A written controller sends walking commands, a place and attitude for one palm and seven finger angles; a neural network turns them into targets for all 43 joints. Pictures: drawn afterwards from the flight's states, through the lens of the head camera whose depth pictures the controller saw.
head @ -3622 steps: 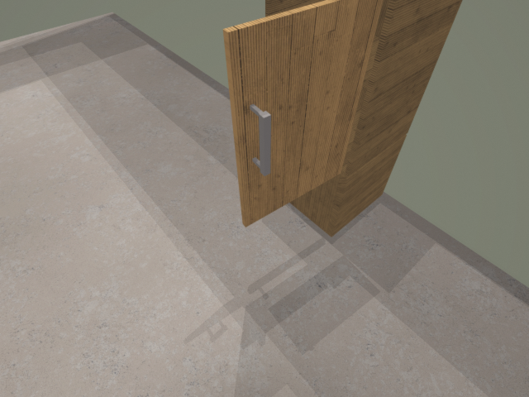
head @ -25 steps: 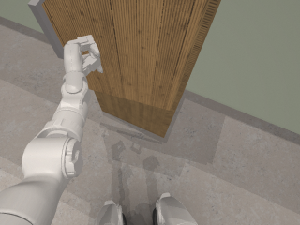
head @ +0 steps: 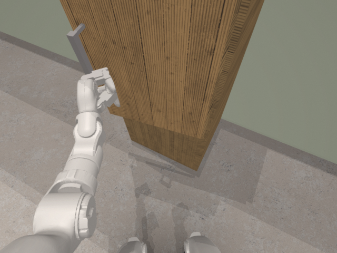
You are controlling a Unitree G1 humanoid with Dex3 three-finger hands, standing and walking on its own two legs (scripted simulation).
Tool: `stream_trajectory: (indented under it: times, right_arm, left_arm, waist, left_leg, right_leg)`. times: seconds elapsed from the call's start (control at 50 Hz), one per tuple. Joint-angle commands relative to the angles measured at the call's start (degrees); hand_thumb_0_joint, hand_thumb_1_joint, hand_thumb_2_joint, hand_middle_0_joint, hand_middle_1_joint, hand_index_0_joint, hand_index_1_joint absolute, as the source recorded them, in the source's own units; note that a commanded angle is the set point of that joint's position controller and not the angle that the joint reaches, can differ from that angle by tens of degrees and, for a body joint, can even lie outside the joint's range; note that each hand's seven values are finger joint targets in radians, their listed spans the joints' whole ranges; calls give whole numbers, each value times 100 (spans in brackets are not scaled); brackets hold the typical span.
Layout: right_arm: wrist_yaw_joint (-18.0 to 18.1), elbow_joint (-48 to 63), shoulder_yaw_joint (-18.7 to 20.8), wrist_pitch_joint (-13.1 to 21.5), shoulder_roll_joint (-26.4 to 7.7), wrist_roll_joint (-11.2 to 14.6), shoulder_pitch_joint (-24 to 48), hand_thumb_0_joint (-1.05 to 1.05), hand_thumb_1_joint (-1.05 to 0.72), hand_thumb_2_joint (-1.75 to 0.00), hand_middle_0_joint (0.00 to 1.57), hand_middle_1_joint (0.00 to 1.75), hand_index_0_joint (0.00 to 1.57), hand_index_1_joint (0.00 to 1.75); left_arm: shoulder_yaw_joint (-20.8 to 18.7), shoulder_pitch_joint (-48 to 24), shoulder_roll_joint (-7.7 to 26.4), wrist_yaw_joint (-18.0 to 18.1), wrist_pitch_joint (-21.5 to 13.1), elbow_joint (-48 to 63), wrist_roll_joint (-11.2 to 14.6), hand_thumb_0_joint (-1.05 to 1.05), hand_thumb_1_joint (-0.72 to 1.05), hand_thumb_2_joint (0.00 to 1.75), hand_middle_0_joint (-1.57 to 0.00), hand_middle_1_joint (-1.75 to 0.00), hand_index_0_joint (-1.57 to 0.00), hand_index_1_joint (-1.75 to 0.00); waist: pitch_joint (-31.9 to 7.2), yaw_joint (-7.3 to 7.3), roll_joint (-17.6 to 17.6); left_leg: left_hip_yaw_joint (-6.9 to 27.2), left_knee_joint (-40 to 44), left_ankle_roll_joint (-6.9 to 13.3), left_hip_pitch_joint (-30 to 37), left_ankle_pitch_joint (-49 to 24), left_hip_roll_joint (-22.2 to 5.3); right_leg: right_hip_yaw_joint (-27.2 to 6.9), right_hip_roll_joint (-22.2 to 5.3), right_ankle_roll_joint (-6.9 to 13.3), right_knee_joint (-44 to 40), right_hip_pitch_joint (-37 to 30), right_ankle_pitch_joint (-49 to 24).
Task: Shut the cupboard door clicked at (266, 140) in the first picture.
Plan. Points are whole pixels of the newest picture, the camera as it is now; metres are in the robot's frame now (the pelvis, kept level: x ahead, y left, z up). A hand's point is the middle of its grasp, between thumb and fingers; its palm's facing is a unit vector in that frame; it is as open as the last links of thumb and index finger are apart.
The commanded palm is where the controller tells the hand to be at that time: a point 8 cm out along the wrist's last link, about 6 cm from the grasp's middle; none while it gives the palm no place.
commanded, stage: draw the hand back to the body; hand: left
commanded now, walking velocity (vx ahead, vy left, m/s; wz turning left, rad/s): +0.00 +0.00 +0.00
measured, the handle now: (87, 56) +0.65 +0.19 +0.06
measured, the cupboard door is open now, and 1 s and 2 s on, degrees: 9 9 9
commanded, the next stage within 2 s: step back with the hand held close in 1.38 s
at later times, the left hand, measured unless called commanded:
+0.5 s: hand (50, 147) +0.31 +0.18 +0.15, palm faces +0.10 -0.97 -0.20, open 3.1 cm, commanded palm +0.28 +0.24 +0.17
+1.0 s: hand out of the picture +0.20 +0.30 +0.22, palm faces +0.48 -0.77 -0.41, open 6.1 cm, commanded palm +0.15 +0.33 +0.24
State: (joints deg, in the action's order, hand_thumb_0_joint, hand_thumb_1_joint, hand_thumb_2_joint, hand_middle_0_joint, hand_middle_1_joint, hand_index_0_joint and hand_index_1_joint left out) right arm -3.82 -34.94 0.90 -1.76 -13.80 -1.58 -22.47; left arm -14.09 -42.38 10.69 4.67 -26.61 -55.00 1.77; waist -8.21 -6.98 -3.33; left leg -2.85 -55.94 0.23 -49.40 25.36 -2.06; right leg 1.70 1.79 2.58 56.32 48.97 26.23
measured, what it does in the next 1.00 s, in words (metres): rises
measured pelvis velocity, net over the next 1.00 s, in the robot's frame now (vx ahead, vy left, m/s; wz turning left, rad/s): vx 0.02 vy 0.03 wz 0.04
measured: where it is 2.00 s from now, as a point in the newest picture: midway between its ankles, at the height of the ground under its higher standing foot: outside the picture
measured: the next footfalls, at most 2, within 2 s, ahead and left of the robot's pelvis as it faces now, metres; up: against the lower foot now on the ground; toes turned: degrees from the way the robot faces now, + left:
none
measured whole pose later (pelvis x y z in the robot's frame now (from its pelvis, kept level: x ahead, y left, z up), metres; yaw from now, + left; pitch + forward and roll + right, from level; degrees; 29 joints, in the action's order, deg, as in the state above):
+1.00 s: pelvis +0.02 +0.03 +0.07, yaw +2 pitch -4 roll -1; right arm 3.5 -34.9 -2.3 2.2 -13.0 0.9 -11.9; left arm -18.9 25.2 20.0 5.9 -2.6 19.9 4.0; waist -0.3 3.8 -4.7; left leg -1.5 -24.2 1.9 -6.4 14.2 1.1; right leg 2.7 -0.2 0.2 22.3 4.0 14.6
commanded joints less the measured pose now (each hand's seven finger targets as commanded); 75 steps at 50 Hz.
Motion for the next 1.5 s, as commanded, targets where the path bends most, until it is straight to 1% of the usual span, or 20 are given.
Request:
stream_trajectory:
  times: [0.0,0.08,0.16,0.22,0.28,0.3,0.44,0.48,0.5,0.62,0.64,0.74,0.88,0.98,1.04,1.08,1.24,1.32,1.4,1.48]
  right_arm:
    - [155,685,303,43,-839,226,-430,0,-90,-90,20,30,20,30]
    - [375,742,258,172,-804,354,-43,0,-90,-90,20,30,20,30]
    - [471,664,182,380,-729,400,230,0,-90,-90,20,30,20,30]
    - [467,742,156,463,-720,436,485,0,-90,-90,20,30,20,30]
    - [477,926,99,507,-731,517,815,0,-90,-90,20,30,20,30]
    - [574,1045,128,296,-569,524,1040,0,-90,-90,20,30,20,30]
    - [889,1202,-26,154,-567,497,1599,0,-90,-90,20,30,20,30]
    - [923,1170,-74,198,-502,475,1680,0,-90,-90,20,30,20,30]
    - [927,1176,-113,239,-510,460,1690,0,-90,-90,20,30,20,30]
    - [855,1134,-184,448,-452,364,1770,0,-90,-90,20,30,20,30]
    - [845,1117,-170,477,-485,342,1757,0,-90,-90,20,30,20,30]
    - [803,1080,-151,487,-496,280,1818,0,-90,-90,20,30,20,30]
    - [801,1011,-128,657,-408,251,1896,0,-90,-90,20,30,20,30]
    - [794,954,-57,808,-424,258,1892,0,-90,-90,20,30,20,30]
    - [795,828,-22,848,-509,260,1830,0,-90,-90,20,30,20,30]
    - [829,812,11,849,-560,272,1809,0,-90,-90,20,30,20,30]
    - [894,783,-7,1063,-535,205,1866,0,-90,-90,20,30,20,30]
    - [871,771,-39,1107,-448,209,1892,0,-90,-90,20,30,20,30]
    - [846,751,-13,1020,-438,243,1856,0,-90,-90,20,30,20,30]
    - [829,776,39,962,-475,251,1820,0,-90,-90,20,30,20,30]
  left_arm:
    - [113,-1207,1021,-211,87,1790,257,0,90,90,-130,-150,-130,-150]
    - [232,-1125,914,-408,332,2754,736,0,90,90,-130,-150,-130,-150]
    - [568,-728,801,-612,211,3401,713,0,90,90,-130,-150,-130,-150]
    - [654,300,763,-794,385,3555,727,0,90,90,-124,-144,-124,-144]
    - [498,1233,886,-964,808,3865,925,0,90,90,-116,-135,-116,-135]
    - [882,1320,1068,-647,924,4493,416,0,90,90,-113,-132,-113,-132]
    - [578,2203,1375,-105,1583,5932,288,0,90,90,-94,-111,-94,-111]
    - [517,2307,1374,-26,1691,6223,252,0,90,90,-89,-105,-89,-105]
    - [407,2344,1504,20,1705,6499,202,0,90,90,-86,-102,-86,-102]
    - [480,3767,1222,67,1930,7391,205,0,90,90,-69,-84,-69,-84]
    - [373,4183,1310,73,1972,7383,213,0,90,90,-67,-81,-67,-81]
    - [-254,5126,1632,97,2069,7763,240,0,90,90,-53,-66,-53,-66]
    - [-969,5739,2019,209,1986,8744,217,0,90,90,-34,-45,-34,-45]
    - [-1436,6528,2207,267,1916,9036,257,0,90,90,-20,-30,-20,-30]
    - [-994,6548,1729,223,1988,8454,241,0,90,90,-20,-30,-20,-30]
    - [-968,6186,1765,239,1990,8395,223,0,90,90,-20,-30,-20,-30]
    - [-1353,6178,2288,371,1791,9083,148,0,90,90,-20,-30,-20,-30]
    - [-1369,6386,2179,361,1784,8996,159,0,90,90,-20,-30,-20,-30]
    - [-1314,6548,1986,267,1827,8562,227,0,90,90,-20,-30,-20,-30]
    - [-1221,6534,1892,207,1851,8516,247,0,90,90,-20,-30,-20,-30]
  waist:
    - [-2216,159,898]
    - [-1814,207,781]
    - [-1442,242,247]
    - [-1226,429,8]
    - [-1001,648,97]
    - [-969,602,425]
    - [-241,678,497]
    - [-151,679,122]
    - [-298,713,74]
    - [-17,789,-347]
    - [27,833,-77]
    - [213,934,340]
    - [164,1017,-295]
    - [340,1064,-87]
    - [956,939,249]
    - [998,905,297]
    - [77,1090,-238]
    - [469,1084,-279]
    - [879,1042,46]
    - [720,1023,148]
  left_leg:
    - [34,876,202,1404,-1690,277]
    - [31,1223,226,1942,-1374,284]
    - [123,1484,228,2487,-1303,249]
    - [153,1680,195,2712,-1314,232]
    - [142,1904,169,2740,-1334,238]
    - [114,2211,159,2988,-1330,244]
    - [244,2884,203,3702,-1526,148]
    - [266,3042,182,3981,-1579,139]
    - [311,3124,163,4145,-1736,139]
    - [395,3459,54,4532,-2322,56]
    - [386,3475,68,4513,-2448,52]
    - [347,3561,61,4416,-2626,56]
    - [307,3511,27,4465,-2795,104]
    - [280,3501,38,4361,-2635,89]
    - [237,3581,82,4217,-2238,77]
    - [267,3630,108,4236,-1990,74]
    - [261,3537,128,4462,-2247,177]
    - [213,3529,83,4303,-2411,174]
    - [148,3559,90,4216,-2339,118]
    - [119,3554,120,4316,-2402,92]
  right_leg:
    - [-251,10,-291,-1237,-2559,-3047]
    - [-280,3,-294,-1742,-2746,-2430]
    - [-171,-2,-239,-1873,-2486,-2075]
    - [-92,-11,-181,-1932,-2516,-1952]
    - [-56,-61,-162,-2061,-2803,-1924]
    - [-297,-193,-190,-2408,-3054,-1704]
    - [-128,-191,-163,-2988,-3535,-1703]
    - [-96,-188,-143,-3107,-3613,-1724]
    - [-47,-164,-127,-3140,-3724,-1852]
    - [57,-151,-103,-3372,-4111,-2170]
    - [67,-146,-114,-3435,-4203,-2281]
    - [82,-150,-142,-3568,-4444,-2471]
    - [87,-201,-151,-3574,-4547,-2510]
    - [98,-201,-179,-3628,-4460,-2382]
    - [94,-209,-211,-3792,-4099,-2050]
    - [72,-219,-229,-3806,-3995,-1765]
    - [20,-238,-182,-3690,-4540,-2041]
    - [50,-226,-175,-3675,-4429,-2248]
    - [32,-214,-205,-3774,-4230,-2188]
    - [9,-230,-233,-3770,-4267,-2229]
